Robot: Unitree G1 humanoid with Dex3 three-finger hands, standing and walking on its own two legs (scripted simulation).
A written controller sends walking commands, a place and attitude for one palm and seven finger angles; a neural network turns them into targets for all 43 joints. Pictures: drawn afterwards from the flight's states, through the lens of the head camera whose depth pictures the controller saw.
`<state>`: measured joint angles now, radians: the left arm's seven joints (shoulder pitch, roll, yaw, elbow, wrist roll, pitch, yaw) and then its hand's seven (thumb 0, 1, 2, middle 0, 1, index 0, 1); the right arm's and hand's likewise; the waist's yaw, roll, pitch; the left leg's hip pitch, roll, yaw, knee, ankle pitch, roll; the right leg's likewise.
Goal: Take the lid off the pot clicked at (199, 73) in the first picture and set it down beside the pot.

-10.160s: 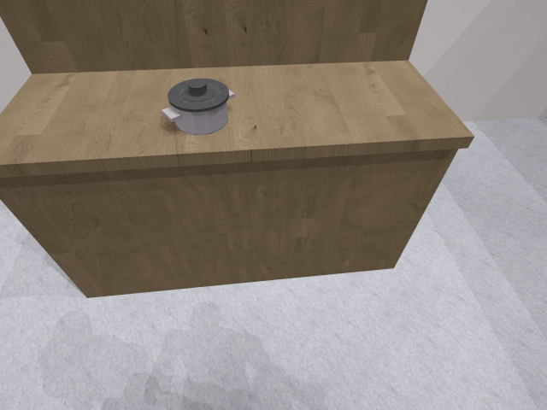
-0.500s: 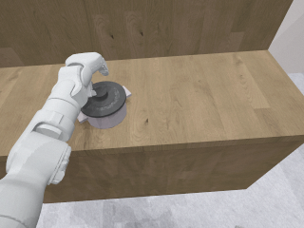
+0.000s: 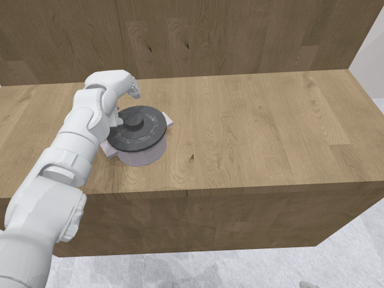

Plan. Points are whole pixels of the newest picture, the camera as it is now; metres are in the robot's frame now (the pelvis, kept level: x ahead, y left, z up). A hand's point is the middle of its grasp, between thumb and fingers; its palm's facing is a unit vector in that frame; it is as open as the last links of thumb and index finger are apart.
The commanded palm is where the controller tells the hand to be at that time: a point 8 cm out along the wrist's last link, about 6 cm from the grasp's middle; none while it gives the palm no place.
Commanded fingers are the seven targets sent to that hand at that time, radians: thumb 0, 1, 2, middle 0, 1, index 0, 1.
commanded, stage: lower the open fingers around the knob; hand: left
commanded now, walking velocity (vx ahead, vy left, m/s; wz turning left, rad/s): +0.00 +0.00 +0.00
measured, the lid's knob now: (134, 121) +0.50 +0.14 +0.05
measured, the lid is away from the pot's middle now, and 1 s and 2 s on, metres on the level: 0.00 0.00 0.00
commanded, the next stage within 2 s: close the fingers and squeeze the knob in 0.98 s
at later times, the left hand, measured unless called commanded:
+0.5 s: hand (126, 120) +0.46 +0.14 +0.10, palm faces -0.35 -0.04 -0.94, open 10.4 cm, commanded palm +0.46 +0.14 +0.15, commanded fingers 0.00 -0.34 1.43 -0.81 -0.08 -0.81 -0.08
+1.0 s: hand (129, 122) +0.47 +0.14 +0.08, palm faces -0.36 -0.05 -0.93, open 10.4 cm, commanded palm +0.47 +0.14 +0.13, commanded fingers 0.00 -0.34 1.43 -0.81 -0.08 -0.81 -0.08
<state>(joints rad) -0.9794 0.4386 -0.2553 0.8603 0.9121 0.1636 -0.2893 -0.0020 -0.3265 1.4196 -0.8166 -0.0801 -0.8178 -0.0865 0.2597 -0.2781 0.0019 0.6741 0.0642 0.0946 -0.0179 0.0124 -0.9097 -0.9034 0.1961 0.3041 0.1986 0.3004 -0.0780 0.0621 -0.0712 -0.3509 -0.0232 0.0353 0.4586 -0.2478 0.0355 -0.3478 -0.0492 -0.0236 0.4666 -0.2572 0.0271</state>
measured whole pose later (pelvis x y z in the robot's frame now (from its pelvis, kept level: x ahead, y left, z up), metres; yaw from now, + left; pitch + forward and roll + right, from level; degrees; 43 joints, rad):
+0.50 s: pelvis -0.01 +0.00 +0.00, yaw -1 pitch +8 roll +0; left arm -0.99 0.41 -0.25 0.98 0.91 0.16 -0.25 0.00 -0.33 1.42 -0.82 -0.08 -0.82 -0.09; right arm 0.26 -0.27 0.02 0.69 0.07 0.12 -0.04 0.01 -0.91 -0.90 0.20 0.30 0.20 0.30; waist -0.10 0.06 -0.06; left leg -0.37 -0.01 0.04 0.47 -0.24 0.03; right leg -0.38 -0.04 -0.02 0.49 -0.25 0.02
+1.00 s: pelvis +0.00 -0.01 +0.00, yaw -2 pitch +10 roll +0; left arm -0.98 0.42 -0.22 1.05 0.93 0.15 -0.20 0.00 -0.33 1.42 -0.83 -0.09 -0.82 -0.09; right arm 0.30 -0.28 0.00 0.71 0.07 0.09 -0.05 0.01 -0.91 -0.90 0.20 0.30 0.20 0.30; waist -0.12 0.05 -0.08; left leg -0.41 0.01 0.05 0.49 -0.26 0.02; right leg -0.41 -0.02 -0.01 0.49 -0.25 0.01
